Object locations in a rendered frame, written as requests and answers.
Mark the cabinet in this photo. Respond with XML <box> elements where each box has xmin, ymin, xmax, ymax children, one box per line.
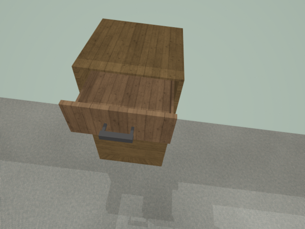
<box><xmin>72</xmin><ymin>19</ymin><xmax>184</xmax><ymax>167</ymax></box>

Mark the handle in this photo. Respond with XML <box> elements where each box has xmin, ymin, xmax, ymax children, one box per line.
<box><xmin>98</xmin><ymin>123</ymin><xmax>134</xmax><ymax>143</ymax></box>

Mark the drawer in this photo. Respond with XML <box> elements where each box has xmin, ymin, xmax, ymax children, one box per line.
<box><xmin>59</xmin><ymin>71</ymin><xmax>177</xmax><ymax>144</ymax></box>

